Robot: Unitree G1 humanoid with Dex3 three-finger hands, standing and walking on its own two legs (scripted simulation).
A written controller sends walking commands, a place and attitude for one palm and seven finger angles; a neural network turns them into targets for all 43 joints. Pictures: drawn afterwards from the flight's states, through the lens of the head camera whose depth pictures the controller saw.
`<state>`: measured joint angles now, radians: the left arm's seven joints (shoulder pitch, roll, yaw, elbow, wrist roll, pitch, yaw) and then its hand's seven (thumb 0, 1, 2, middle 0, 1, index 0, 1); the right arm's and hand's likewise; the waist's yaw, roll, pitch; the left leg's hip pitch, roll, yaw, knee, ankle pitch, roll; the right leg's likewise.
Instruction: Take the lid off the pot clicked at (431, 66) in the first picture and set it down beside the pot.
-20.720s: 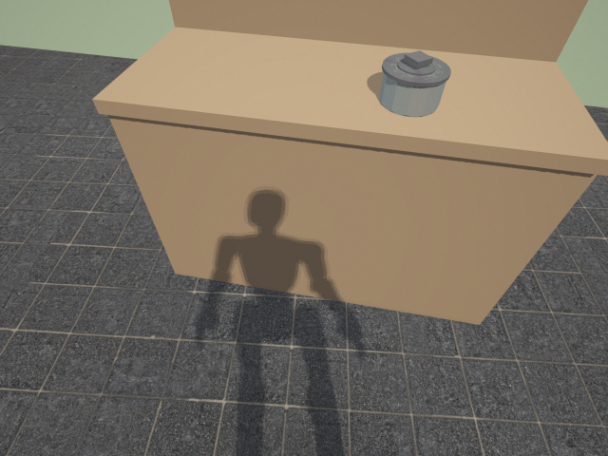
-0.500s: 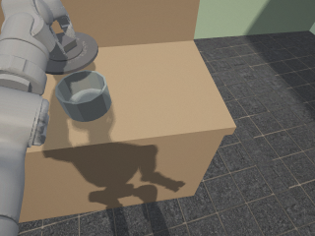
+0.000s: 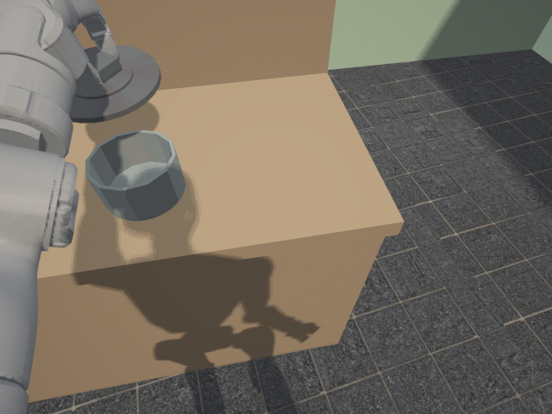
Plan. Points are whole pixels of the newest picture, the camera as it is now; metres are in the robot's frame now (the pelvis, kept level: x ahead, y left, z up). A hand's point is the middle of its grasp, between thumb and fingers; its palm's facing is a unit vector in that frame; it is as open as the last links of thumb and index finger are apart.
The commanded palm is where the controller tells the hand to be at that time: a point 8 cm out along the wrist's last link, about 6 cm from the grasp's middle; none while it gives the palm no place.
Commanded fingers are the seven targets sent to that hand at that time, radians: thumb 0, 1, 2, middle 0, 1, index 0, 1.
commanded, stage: move the lid sideways beside the pot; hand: left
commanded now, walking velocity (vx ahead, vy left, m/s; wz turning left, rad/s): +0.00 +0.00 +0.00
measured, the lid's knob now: (94, 65) +0.53 +0.20 +0.25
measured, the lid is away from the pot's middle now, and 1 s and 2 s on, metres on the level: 0.01 0.12 0.23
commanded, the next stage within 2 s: none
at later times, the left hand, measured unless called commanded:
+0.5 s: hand (13, 78) +0.48 +0.27 +0.26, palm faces -0.28 -0.14 -0.95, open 8.7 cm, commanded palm +0.49 +0.27 +0.34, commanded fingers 0.00 0.61 0.93 -0.75 -1.18 -0.67 -1.11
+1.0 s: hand out of the picture +0.46 +0.31 +0.27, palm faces -0.27 -0.14 -0.95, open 8.7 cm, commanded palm +0.48 +0.32 +0.34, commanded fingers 0.00 0.61 0.93 -0.75 -1.18 -0.67 -1.11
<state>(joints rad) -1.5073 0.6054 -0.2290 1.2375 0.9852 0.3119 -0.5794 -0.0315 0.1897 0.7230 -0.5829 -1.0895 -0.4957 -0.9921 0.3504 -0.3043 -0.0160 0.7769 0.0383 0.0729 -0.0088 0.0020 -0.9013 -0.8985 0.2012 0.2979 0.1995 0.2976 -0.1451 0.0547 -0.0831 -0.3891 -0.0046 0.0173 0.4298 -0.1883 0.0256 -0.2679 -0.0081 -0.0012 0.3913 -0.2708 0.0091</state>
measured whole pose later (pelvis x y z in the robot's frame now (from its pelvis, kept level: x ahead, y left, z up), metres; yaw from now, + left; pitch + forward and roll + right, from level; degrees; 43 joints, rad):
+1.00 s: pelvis -0.01 +0.02 +0.00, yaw +0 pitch +8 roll -1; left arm -1.43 0.85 -0.17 1.19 1.02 0.10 -0.59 -0.04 0.19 0.72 -0.59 -1.09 -0.50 -0.99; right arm 0.33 -0.30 0.00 0.74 0.07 0.14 -0.03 0.00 -0.90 -0.90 0.20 0.30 0.20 0.30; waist -0.13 0.03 -0.06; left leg -0.42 -0.01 0.02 0.46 -0.19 0.05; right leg -0.27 -0.01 0.00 0.37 -0.25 0.03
